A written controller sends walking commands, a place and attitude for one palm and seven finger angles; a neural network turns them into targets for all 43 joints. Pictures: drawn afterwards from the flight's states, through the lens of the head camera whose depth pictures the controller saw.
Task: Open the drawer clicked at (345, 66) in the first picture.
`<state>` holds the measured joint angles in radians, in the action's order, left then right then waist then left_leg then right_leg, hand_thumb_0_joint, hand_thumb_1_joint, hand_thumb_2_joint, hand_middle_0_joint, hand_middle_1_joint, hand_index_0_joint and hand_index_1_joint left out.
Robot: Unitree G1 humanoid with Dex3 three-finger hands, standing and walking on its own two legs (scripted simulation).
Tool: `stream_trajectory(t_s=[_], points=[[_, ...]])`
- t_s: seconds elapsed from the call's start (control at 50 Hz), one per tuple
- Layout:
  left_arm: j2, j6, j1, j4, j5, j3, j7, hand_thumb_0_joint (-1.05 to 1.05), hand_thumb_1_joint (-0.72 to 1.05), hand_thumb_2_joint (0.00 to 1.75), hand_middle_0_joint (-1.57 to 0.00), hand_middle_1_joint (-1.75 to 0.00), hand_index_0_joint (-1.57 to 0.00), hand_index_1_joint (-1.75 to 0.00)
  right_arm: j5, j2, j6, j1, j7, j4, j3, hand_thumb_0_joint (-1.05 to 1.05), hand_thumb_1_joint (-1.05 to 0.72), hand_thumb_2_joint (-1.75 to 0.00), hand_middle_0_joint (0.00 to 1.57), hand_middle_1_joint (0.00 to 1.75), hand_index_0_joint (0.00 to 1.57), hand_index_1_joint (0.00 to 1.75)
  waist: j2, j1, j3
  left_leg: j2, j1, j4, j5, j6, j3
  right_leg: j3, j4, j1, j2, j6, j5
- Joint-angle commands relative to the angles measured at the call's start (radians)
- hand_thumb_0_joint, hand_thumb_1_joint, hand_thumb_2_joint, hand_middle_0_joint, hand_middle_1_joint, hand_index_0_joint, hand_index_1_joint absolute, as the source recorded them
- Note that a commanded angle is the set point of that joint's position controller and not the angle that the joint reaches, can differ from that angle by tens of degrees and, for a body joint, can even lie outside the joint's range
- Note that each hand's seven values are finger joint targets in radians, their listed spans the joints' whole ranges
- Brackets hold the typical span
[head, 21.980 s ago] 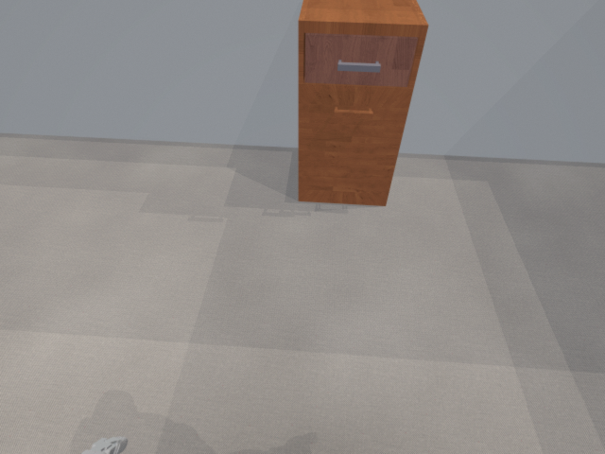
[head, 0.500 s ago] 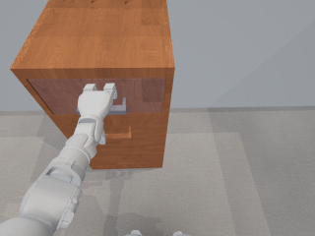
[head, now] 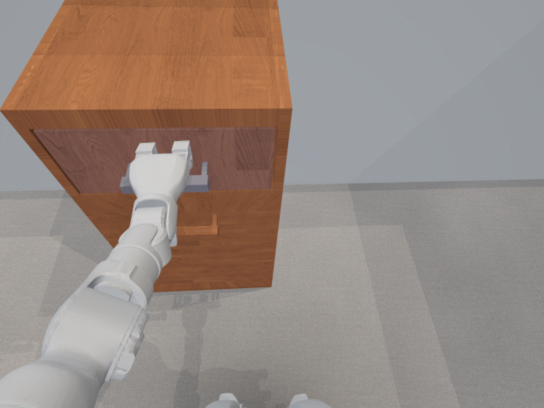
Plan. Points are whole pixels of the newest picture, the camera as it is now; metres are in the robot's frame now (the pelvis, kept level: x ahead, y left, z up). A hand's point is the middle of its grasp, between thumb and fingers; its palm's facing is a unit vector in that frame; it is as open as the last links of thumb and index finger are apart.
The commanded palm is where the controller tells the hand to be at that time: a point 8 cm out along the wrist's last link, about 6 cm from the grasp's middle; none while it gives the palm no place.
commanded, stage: lower the fingers behind the handle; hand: left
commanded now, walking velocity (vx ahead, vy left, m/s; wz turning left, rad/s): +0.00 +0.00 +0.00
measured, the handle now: (167, 175) +0.52 +0.17 -0.02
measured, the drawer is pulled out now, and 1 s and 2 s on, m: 0.00 0.00 0.01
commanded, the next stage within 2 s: close the thumb around the handle in 0.68 s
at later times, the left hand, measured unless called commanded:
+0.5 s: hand (173, 200) +0.47 +0.15 -0.03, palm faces +0.00 -0.01 -1.00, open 13.6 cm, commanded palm +0.45 +0.16 +0.02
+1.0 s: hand (171, 202) +0.47 +0.16 -0.04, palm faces +0.02 -0.05 -1.00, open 12.3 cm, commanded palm +0.45 +0.16 +0.02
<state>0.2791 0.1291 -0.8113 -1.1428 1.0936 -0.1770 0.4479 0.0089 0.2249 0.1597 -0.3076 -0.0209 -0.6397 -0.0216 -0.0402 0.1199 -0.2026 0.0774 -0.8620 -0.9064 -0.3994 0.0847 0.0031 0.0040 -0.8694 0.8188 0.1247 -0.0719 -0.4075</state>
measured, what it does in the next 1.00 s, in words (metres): stands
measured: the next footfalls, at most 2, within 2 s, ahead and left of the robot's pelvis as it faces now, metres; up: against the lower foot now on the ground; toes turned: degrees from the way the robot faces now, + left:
none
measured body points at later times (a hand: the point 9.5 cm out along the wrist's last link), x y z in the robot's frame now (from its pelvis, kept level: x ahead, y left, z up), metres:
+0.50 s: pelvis -0.01 +0.01 -0.02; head +0.09 +0.01 +0.42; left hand +0.46 +0.15 +0.03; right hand +0.02 -0.25 -0.15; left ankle +0.01 +0.07 -0.69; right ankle -0.01 -0.08 -0.69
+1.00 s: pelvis +0.00 +0.01 -0.02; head +0.11 +0.02 +0.42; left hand +0.46 +0.16 +0.02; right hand +0.02 -0.25 -0.15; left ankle +0.01 +0.07 -0.69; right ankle -0.01 -0.08 -0.69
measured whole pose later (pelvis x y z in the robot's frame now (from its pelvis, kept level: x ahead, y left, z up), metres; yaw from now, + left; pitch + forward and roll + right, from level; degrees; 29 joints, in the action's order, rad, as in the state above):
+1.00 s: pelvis +0.00 +0.01 -0.02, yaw +0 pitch +25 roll -3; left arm 0.26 0.10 -0.81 -1.12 1.10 -0.15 0.56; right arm -0.02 0.23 0.13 -0.32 0.01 -0.71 -0.05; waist -0.07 0.12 -0.21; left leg 0.08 -1.01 -1.04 -0.45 0.10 0.00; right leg 0.02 -0.99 0.96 0.12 -0.06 -0.46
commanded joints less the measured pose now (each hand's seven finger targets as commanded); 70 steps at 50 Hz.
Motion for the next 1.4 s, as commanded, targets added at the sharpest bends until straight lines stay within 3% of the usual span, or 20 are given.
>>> stream_trajectory(t_s=[0.0, 0.12, 0.18, 0.2, 0.26, 0.32, 0.34, 0.4, 0.52, 0.58, 0.76, 0.8, 0.88, 1.0, 1.02, 1.12, 1.18, 1.26, 1.28, 1.38], points=[[0.148, -0.025, -0.408, 0.153, -0.002, 0.017, 0.012, 0.0, -0.5, 0.3, -0.3, -1.2, -0.3, -1.2, -0.005, 0.145, -0.036, -0.103, -0.014, 0.067, -0.053, 0.0, -0.9, -0.9, 0.2, 0.3, 0.2, 0.3, 0.022, 0.042, -0.278, -0.042, 0.184, 0.045, 0.177, -0.018, 0.036, -0.05, 0.1, -0.081, -0.055, 0.022, 0.18], [0.206, -0.159, -0.52, 0.338, 0.02, 0.077, 0.071, 0.0, -0.5, 0.3, -0.3, -1.2, -0.3, -1.2, -0.025, 0.152, -0.08, -0.132, -0.015, 0.032, -0.077, 0.0, -0.9, -0.9, 0.2, 0.3, 0.2, 0.3, -0.08, 0.038, -0.494, -0.063, 0.319, -0.028, 0.277, -0.033, 0.08, -0.031, 0.008, 0.036, -0.046, 0.018, 0.188], [0.159, -0.108, -0.429, 0.208, 0.026, 0.062, 0.118, 0.0, -0.5, 0.3, -0.3, -1.2, -0.3, -1.2, -0.03, 0.155, -0.077, -0.137, -0.002, 0.008, -0.076, 0.0, -0.9, -0.9, 0.2, 0.3, 0.2, 0.3, -0.04, 0.04, -0.416, -0.06, 0.251, -0.04, 0.275, -0.038, 0.079, -0.015, 0.002, 0.072, -0.038, 0.018, 0.174], [0.164, -0.089, -0.431, 0.182, 0.021, 0.075, 0.131, 0.0, -0.5, 0.3, -0.3, -1.2, -0.3, -1.2, -0.032, 0.157, -0.075, -0.137, 0.005, 0.002, -0.076, 0.0, -0.9, -0.9, 0.2, 0.3, 0.2, 0.3, -0.052, 0.039, -0.417, -0.061, 0.249, -0.039, 0.28, -0.042, 0.078, -0.011, -0.001, 0.076, -0.038, 0.015, 0.174], [0.218, -0.022, -0.437, 0.129, 0.02, 0.107, 0.158, 0.0, -0.5, 0.3, -0.3, -1.2, -0.3, -1.2, -0.03, 0.168, -0.058, -0.144, 0.011, -0.005, -0.072, 0.0, -0.9, -0.9, 0.2, 0.3, 0.2, 0.3, 0.014, 0.045, -0.417, -0.054, 0.187, -0.044, 0.269, -0.031, 0.063, -0.021, 0.008, 0.025, -0.038, 0.023, 0.21], [0.225, 0.024, -0.492, 0.147, 0.018, 0.097, 0.156, 0.0, -0.5, 0.3, -0.3, -1.2, -0.3, -1.2, -0.026, 0.17, -0.044, -0.149, 0.014, -0.005, -0.07, 0.0, -0.9, -0.9, 0.2, 0.3, 0.2, 0.3, -0.012, 0.048, -0.449, -0.054, 0.221, -0.027, 0.291, -0.032, 0.057, -0.02, 0.019, -0.008, -0.039, 0.025, 0.238], [0.249, 0.043, -0.456, 0.119, 0.017, 0.113, 0.15, 0.0, -0.5, 0.3, -0.3, -1.2, -0.3, -1.2, -0.022, 0.17, -0.036, -0.146, 0.012, 0.0, -0.066, 0.0, -0.9, -0.9, 0.2, 0.3, 0.2, 0.3, -0.005, 0.034, -0.439, -0.05, 0.209, -0.016, 0.279, -0.032, 0.053, -0.021, 0.027, -0.035, -0.039, 0.025, 0.233], [0.229, 0.071, -0.483, 0.089, 0.006, 0.083, 0.12, 0.0, -0.5, 0.3, -0.3, -1.2, -0.3, -1.2, -0.016, 0.165, -0.03, -0.136, 0.004, 0.005, -0.055, 0.0, -0.9, -0.9, 0.2, 0.3, 0.2, 0.3, 0.005, 0.056, -0.383, -0.05, 0.191, 0.006, 0.237, -0.026, 0.052, -0.022, 0.054, -0.037, -0.041, 0.028, 0.206], [0.25, 0.031, -0.437, 0.077, -0.012, 0.088, 0.06, 0.0, -0.5, 0.3, -0.3, -1.2, -0.3, -1.2, -0.009, 0.161, -0.041, -0.133, -0.016, 0.034, -0.043, 0.0, -0.9, -0.9, 0.2, 0.3, 0.2, 0.3, 0.018, 0.047, -0.346, -0.047, 0.158, 0.021, 0.171, -0.016, 0.041, -0.035, 0.072, -0.068, -0.046, 0.032, 0.167], [0.215, -0.015, -0.405, 0.106, -0.011, 0.071, 0.048, 0.0, -0.5, 0.3, -0.3, -1.2, -0.3, -1.2, -0.011, 0.155, -0.053, -0.13, -0.019, 0.048, -0.044, 0.0, -0.9, -0.9, 0.2, 0.3, 0.2, 0.3, 0.007, 0.04, -0.335, -0.05, 0.169, 0.019, 0.168, -0.019, 0.045, -0.032, 0.065, -0.045, -0.047, 0.028, 0.154], [0.15, -0.097, -0.442, 0.231, 0.015, 0.057, 0.111, 0.0, -0.5, 0.3, -0.3, -1.2, -0.3, -1.2, -0.024, 0.159, -0.069, -0.136, 0.004, 0.03, -0.073, 0.0, -0.9, -0.9, 0.2, 0.3, 0.2, 0.3, -0.054, 0.035, -0.421, -0.076, 0.299, -0.021, 0.261, -0.044, 0.096, -0.008, 0.008, 0.092, -0.039, 0.017, 0.145], [0.116, -0.089, -0.485, 0.248, 0.014, 0.037, 0.129, 0.0, -0.39, 0.35, -0.31, -1.21, -0.31, -1.21, -0.03, 0.158, -0.068, -0.139, 0.011, 0.015, -0.082, 0.0, -0.9, -0.9, 0.2, 0.3, 0.2, 0.3, -0.057, 0.051, -0.443, -0.083, 0.334, -0.031, 0.306, -0.055, 0.117, 0.005, -0.008, 0.12, -0.038, 0.017, 0.156], [0.152, -0.032, -0.467, 0.196, 0.009, 0.069, 0.152, 0.0, -0.16, 0.44, -0.32, -1.24, -0.32, -1.24, -0.03, 0.167, -0.049, -0.146, 0.017, -0.001, -0.08, 0.0, -0.9, -0.9, 0.2, 0.3, 0.2, 0.3, -0.036, 0.044, -0.439, -0.078, 0.318, -0.03, 0.317, -0.054, 0.105, 0.005, 0.002, 0.095, -0.034, 0.019, 0.169], [0.17, 0.024, -0.474, 0.182, 0.005, 0.069, 0.131, 0.0, 0.17, 0.59, -0.35, -1.27, -0.35, -1.27, -0.027, 0.165, -0.027, -0.14, 0.014, -0.001, -0.072, 0.0, -0.9, -0.9, 0.2, 0.3, 0.2, 0.3, -0.038, 0.041, -0.453, -0.072, 0.334, -0.01, 0.371, -0.05, 0.087, 0.001, 0.021, 0.021, -0.034, 0.018, 0.238], [0.141, 0.028, -0.449, 0.168, 0.003, 0.047, 0.122, 0.0, 0.23, 0.61, -0.35, -1.28, -0.35, -1.28, -0.025, 0.161, -0.023, -0.141, 0.013, 0.004, -0.071, 0.0, -0.9, -0.9, 0.2, 0.3, 0.2, 0.3, -0.029, 0.041, -0.443, -0.07, 0.33, -0.008, 0.371, -0.047, 0.082, 0.0, 0.027, 0.011, -0.033, 0.021, 0.246], [0.171, 0.008, -0.393, 0.15, -0.005, 0.068, 0.09, 0.0, 0.51, 0.73, -0.37, -1.31, -0.37, -1.31, -0.018, 0.156, -0.02, -0.134, 0.001, 0.021, -0.061, 0.0, -0.9, -0.9, 0.2, 0.3, 0.2, 0.3, 0.019, 0.033, -0.393, -0.062, 0.27, 0.008, 0.325, -0.032, 0.063, -0.016, 0.048, -0.051, -0.038, 0.024, 0.265], [0.123, -0.014, -0.392, 0.143, -0.002, 0.028, 0.08, 0.0, 0.68, 0.8, -0.38, -1.33, -0.38, -1.33, -0.017, 0.152, -0.028, -0.127, 0.0, 0.03, -0.06, 0.0, -0.9, -0.9, 0.2, 0.3, 0.2, 0.3, 0.015, 0.047, -0.325, -0.061, 0.243, 0.011, 0.271, -0.029, 0.063, -0.017, 0.058, -0.01, -0.039, 0.022, 0.218], [0.161, -0.039, -0.398, 0.157, 0.006, 0.055, 0.087, 0.0, 0.9, 0.9, -0.4, -1.35, -0.4, -1.35, -0.021, 0.154, -0.037, -0.13, -0.001, 0.034, -0.061, 0.0, -0.9, -0.9, 0.2, 0.3, 0.2, 0.3, -0.007, 0.041, -0.358, -0.06, 0.242, -0.002, 0.274, -0.029, 0.061, -0.024, 0.043, -0.006, -0.04, 0.021, 0.219], [0.19, -0.044, -0.386, 0.174, 0.006, 0.08, 0.091, 0.0, 0.9, 0.9, -0.4, -1.35, -0.4, -1.35, -0.021, 0.154, -0.038, -0.128, 0.0, 0.035, -0.062, 0.0, -0.9, -0.9, 0.2, 0.3, 0.2, 0.3, -0.016, 0.026, -0.387, -0.059, 0.248, -0.005, 0.284, -0.03, 0.056, -0.027, 0.039, -0.024, -0.041, 0.02, 0.232], [0.176, -0.039, -0.376, 0.189, 0.003, 0.076, 0.107, 0.0, 0.9, 0.9, -0.4, -1.35, -0.4, -1.35, -0.023, 0.153, -0.035, -0.132, 0.005, 0.035, -0.066, 0.0, -0.9, -0.9, 0.2, 0.3, 0.2, 0.3, -0.022, 0.024, -0.406, -0.057, 0.25, -0.013, 0.316, -0.032, 0.052, -0.025, 0.032, -0.039, -0.038, 0.021, 0.267]])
